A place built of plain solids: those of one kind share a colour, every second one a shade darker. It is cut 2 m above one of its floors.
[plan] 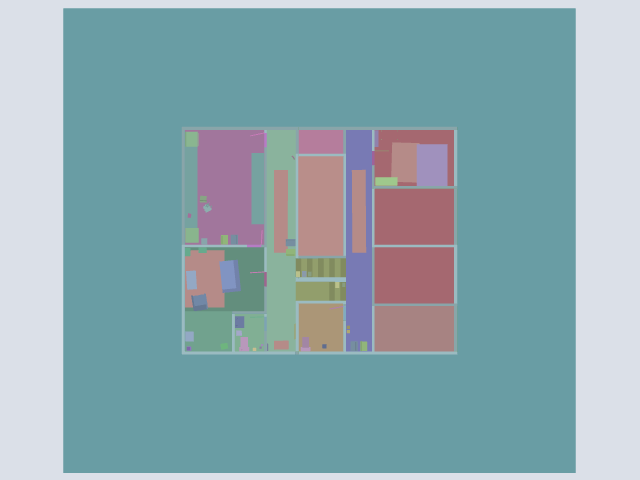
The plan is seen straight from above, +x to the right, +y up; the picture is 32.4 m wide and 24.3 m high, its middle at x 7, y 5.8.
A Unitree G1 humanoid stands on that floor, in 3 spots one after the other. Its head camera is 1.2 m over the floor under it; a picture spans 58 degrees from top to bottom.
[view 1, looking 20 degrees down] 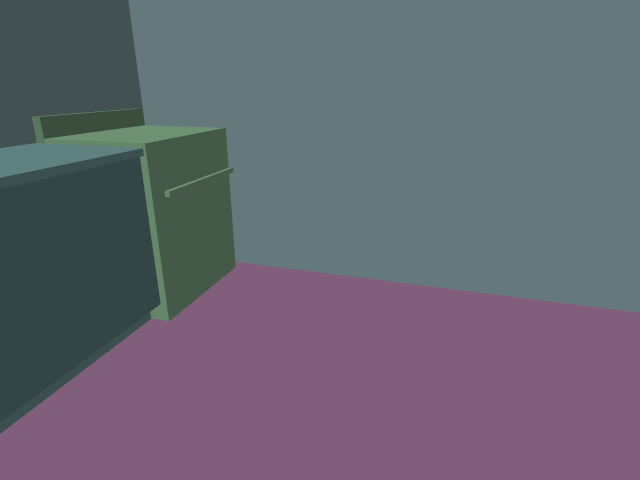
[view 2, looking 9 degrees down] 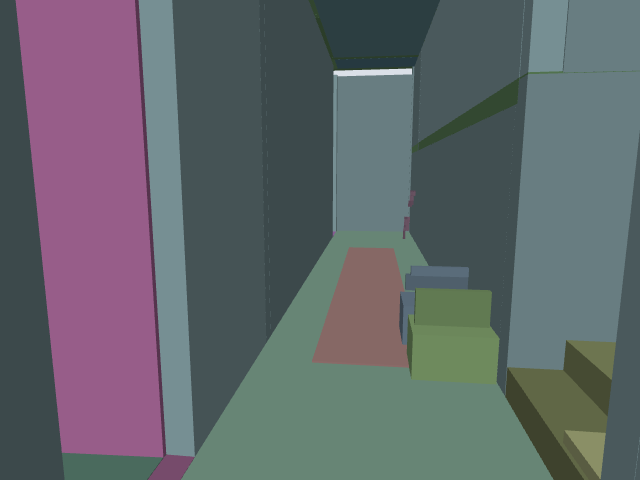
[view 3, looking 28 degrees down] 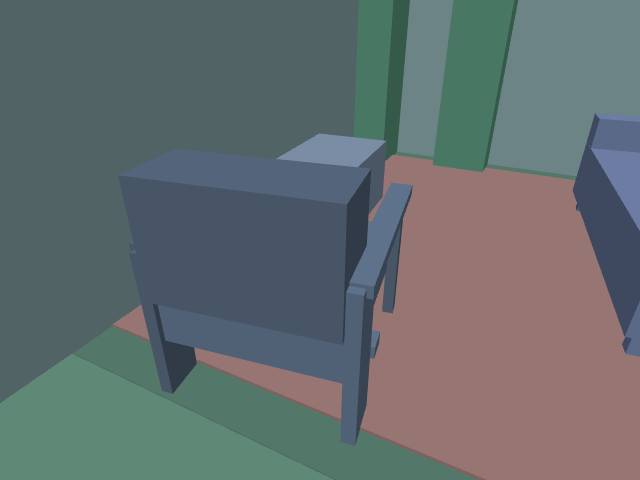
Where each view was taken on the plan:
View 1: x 2.17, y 8.82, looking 107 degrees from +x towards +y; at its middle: wall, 2.83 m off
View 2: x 5.04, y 2.58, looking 97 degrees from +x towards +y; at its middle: wall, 6.10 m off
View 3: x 1.62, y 1.48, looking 117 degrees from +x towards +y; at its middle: armchair_frame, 1.02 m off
